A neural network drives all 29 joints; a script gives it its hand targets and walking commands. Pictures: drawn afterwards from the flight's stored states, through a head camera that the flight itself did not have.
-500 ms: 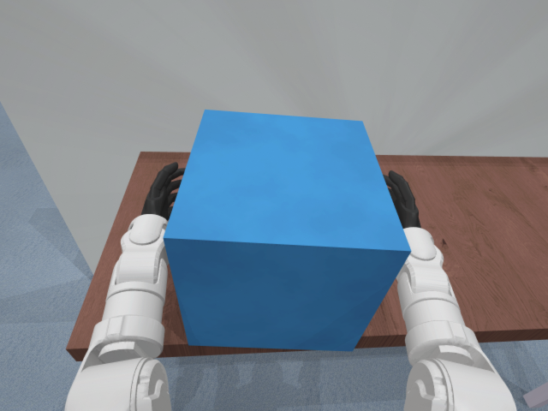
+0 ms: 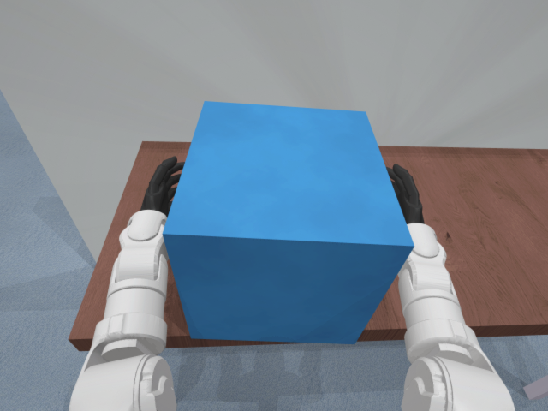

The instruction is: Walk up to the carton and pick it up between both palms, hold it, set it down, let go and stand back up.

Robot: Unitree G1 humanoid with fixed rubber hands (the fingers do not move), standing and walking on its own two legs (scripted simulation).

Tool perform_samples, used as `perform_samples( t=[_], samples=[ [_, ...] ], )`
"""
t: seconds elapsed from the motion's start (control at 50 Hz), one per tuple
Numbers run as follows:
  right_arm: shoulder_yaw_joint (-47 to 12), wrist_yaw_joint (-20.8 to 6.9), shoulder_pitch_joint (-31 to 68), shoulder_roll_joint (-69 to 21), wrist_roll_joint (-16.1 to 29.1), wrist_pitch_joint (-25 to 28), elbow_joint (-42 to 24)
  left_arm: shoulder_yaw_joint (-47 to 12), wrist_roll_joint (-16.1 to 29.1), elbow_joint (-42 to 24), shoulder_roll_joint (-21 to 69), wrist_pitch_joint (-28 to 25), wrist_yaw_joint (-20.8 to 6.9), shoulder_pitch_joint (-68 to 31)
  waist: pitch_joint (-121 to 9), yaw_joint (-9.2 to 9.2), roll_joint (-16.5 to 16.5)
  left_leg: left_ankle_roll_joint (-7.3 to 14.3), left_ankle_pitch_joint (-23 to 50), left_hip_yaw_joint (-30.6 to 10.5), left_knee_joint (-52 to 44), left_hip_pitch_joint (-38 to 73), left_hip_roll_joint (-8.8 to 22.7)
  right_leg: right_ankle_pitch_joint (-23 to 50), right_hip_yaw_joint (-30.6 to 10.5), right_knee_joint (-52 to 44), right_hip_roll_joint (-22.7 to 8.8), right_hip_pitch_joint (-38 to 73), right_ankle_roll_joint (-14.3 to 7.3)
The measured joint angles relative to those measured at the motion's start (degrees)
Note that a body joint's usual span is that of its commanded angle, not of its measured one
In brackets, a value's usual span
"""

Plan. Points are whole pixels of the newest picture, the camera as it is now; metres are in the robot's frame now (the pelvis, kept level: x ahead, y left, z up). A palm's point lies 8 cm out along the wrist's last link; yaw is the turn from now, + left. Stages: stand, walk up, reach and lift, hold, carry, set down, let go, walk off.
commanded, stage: set down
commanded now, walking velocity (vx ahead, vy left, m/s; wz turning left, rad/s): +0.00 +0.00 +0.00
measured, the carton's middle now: (279, 223) +0.42 +0.00 +0.06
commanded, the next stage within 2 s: none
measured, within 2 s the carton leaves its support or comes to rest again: neither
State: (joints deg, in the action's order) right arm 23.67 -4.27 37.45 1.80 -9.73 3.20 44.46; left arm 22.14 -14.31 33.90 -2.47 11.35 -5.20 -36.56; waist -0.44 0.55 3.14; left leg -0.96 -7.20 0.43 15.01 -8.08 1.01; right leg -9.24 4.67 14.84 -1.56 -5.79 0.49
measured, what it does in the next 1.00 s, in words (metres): stands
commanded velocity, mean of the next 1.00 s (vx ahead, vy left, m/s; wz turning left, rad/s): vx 0.00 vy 0.00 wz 0.00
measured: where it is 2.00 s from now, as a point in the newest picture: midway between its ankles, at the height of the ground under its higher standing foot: outside the picture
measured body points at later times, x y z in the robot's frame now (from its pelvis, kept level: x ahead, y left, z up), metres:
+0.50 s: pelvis +0.00 +0.00 +0.00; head +0.00 +0.02 +0.45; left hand +0.40 +0.19 +0.11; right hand +0.40 -0.18 +0.11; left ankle +0.01 +0.13 -0.75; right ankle -0.02 -0.12 -0.75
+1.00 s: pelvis +0.00 -0.01 -0.01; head +0.00 +0.00 +0.44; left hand +0.42 +0.19 +0.12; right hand +0.41 -0.26 +0.13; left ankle +0.01 +0.13 -0.75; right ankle -0.02 -0.12 -0.75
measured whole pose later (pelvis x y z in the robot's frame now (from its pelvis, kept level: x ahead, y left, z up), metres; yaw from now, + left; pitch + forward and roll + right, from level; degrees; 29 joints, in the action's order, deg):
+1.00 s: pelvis +0.00 -0.01 -0.01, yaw -4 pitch +5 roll -1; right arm -9.5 2.1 45.4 25.5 28.0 -1.0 58.1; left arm 2.6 10.6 42.2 -16.3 12.2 2.7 -40.0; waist -6.2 -2.6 -0.1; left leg -1.8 -11.7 3.2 24.0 -17.5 4.6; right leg -10.3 1.5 19.7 1.6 -14.9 -0.6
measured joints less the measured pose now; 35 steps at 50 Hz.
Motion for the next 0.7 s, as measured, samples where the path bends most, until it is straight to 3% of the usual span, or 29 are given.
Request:
perform_samples(
  t=[0.46,0.52,0.62,0.7],
  samples=[
    [1.3,-0.5,-0.2,-0.5,-2.8,0.7,-0.4,1.5,-1.1,0.7,0.4,-0.8,-1.4,-0.2,1.6,-1.23,-0.5,-0.1,-0.7,0.9,0.2,2.3,0.2,-0.8,-0.9,0.8,0.1,1.7,0.0],
    [-2.4,1.3,-0.3,1.9,-0.7,1.6,4.1,-3.2,0.8,3.3,-1.5,-1.7,1.6,-0.3,1.9,-1.67,-0.6,0.0,-1.2,0.9,1.0,2.1,0.2,-1.1,-0.9,1.5,0.1,1.5,0.1],
    [-12.0,4.4,0.3,6.1,10.6,1.3,11.4,-13.6,11.7,8.9,-5.7,-4.4,9.4,-1.0,-0.2,-2.25,-2.0,-0.1,-2.7,1.5,4.9,-4.1,1.2,-0.9,-1.6,2.8,1.0,-3.8,-0.3],
    [-18.1,6.0,1.7,8.9,17.9,1.2,12.3,-17.4,18.6,13.4,-7.6,-6.1,12.0,-3.0,-2.6,-2.85,-3.3,-0.2,-3.7,2.1,8.1,-10.3,2.2,-0.6,-2.3,4.1,1.8,-9.5,-0.3]
  ],
)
